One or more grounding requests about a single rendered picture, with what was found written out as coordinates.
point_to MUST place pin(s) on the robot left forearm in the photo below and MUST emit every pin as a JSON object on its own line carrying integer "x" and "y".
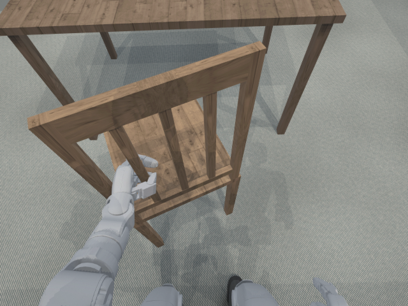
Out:
{"x": 105, "y": 246}

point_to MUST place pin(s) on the robot right foot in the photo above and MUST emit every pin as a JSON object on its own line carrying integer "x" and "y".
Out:
{"x": 233, "y": 281}

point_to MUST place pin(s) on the left robot upper arm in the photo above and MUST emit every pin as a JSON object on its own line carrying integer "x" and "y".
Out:
{"x": 74, "y": 288}

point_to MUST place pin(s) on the right robot thigh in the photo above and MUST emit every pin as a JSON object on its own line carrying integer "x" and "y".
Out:
{"x": 252, "y": 294}

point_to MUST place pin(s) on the table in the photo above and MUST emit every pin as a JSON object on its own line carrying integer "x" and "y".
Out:
{"x": 27, "y": 17}

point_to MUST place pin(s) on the chair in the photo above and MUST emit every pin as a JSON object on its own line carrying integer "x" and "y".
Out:
{"x": 159, "y": 117}

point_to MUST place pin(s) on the robot right hand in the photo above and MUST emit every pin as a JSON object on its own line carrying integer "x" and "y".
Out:
{"x": 329, "y": 293}

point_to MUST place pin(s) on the robot left hand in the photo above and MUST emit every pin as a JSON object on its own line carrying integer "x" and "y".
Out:
{"x": 125, "y": 179}

